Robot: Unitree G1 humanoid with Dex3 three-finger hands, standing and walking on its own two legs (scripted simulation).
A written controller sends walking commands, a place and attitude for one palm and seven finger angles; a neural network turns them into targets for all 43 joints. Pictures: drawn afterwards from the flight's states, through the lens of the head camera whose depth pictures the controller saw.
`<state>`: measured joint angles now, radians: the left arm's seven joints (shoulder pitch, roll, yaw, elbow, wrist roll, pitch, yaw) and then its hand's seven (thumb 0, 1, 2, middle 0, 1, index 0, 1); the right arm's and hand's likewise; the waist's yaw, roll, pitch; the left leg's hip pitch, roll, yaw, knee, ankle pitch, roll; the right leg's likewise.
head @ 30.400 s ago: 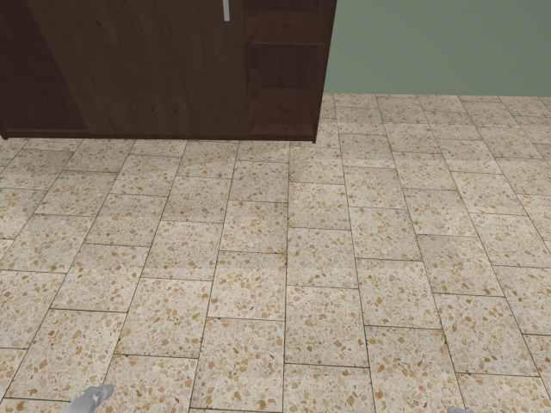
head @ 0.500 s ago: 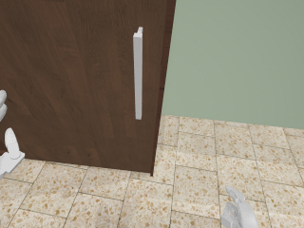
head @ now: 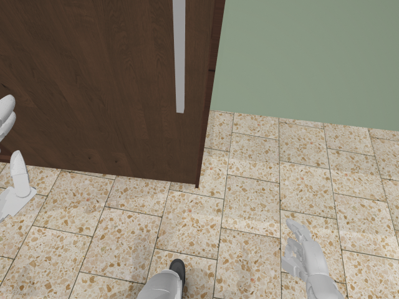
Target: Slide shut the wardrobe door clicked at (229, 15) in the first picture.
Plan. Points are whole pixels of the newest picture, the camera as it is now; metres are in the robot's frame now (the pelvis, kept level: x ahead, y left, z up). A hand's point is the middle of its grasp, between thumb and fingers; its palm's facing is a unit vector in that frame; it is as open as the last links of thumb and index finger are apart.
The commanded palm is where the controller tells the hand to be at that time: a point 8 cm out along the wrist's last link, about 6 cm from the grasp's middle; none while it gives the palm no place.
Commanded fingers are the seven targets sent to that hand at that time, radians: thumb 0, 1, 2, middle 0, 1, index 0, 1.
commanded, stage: step back with the hand held close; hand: left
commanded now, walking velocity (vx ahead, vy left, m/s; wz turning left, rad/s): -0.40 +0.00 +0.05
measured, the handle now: (181, 58) +0.60 +0.12 +0.09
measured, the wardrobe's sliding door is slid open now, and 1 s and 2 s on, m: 0.00 0.00 0.00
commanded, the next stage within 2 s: stop stepping back and stand still in 0.26 s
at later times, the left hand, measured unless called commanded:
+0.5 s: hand out of the picture +0.04 +0.26 +0.18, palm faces +0.32 -0.85 -0.43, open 7.4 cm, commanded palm -0.01 +0.31 +0.18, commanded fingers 0.00 0.90 0.90 -0.20 -0.30 -0.20 -0.30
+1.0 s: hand out of the picture -0.08 +0.30 +0.20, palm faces +0.48 -0.77 -0.43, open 7.4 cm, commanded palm -0.15 +0.34 +0.18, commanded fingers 0.00 0.90 0.90 -0.20 -0.30 -0.20 -0.30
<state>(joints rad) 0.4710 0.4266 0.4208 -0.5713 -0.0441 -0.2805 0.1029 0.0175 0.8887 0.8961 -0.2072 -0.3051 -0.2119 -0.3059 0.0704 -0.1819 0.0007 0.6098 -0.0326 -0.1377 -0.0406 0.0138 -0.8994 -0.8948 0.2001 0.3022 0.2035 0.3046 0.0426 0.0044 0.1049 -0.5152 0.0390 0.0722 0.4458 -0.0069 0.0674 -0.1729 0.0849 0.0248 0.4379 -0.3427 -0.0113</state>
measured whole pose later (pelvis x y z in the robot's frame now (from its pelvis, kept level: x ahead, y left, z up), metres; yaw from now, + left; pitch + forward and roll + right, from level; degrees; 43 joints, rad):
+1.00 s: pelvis -0.27 +0.03 +0.00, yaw +4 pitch -3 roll +0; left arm 0.52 0.46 0.45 -0.56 -0.03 -0.22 0.15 0.02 0.89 0.90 -0.21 -0.31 -0.21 -0.31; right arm 0.29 -0.15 0.01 0.64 -0.01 -0.17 -0.06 0.02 -0.90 -0.90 0.20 0.30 0.20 0.30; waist -0.04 -0.06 -0.01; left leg -0.23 0.06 0.05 0.53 -0.25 0.00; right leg -0.44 0.00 -0.09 0.87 -0.41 -0.01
